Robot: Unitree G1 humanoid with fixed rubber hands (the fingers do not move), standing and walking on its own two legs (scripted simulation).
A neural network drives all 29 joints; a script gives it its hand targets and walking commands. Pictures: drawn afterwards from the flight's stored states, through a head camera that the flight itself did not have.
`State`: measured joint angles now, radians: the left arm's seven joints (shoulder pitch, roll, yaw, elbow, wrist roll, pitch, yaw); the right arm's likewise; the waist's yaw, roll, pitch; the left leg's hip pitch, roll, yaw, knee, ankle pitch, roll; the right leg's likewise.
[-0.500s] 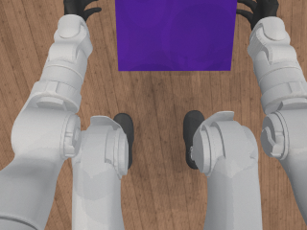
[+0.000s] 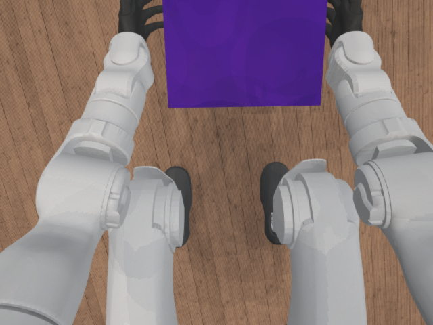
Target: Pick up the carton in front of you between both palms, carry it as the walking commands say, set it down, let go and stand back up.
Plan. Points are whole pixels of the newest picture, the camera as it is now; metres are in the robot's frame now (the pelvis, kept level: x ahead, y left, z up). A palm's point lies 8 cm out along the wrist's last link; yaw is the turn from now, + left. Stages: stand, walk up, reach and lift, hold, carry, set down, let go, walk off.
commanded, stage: reach and lift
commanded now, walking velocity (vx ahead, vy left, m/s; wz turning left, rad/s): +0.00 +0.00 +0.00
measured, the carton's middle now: (238, 48) +0.50 -0.04 -0.25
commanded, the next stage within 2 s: none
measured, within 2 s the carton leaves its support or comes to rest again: leaves its support in 0.30 s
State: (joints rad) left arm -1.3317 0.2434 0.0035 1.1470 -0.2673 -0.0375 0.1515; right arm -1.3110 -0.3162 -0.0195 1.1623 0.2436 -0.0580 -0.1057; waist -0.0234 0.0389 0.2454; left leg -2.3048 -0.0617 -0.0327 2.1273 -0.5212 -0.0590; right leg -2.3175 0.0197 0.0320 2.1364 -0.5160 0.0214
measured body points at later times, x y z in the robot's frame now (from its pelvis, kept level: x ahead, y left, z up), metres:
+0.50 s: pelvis +0.00 +0.00 +0.00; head +0.31 -0.02 +0.33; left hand +0.52 +0.11 -0.11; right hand +0.51 -0.19 -0.11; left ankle +0.12 +0.13 -0.34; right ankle +0.12 -0.13 -0.34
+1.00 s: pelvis +0.02 +0.01 +0.14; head +0.25 -0.02 +0.53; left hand +0.49 +0.12 +0.08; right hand +0.47 -0.19 +0.07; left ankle +0.12 +0.13 -0.34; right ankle +0.12 -0.13 -0.34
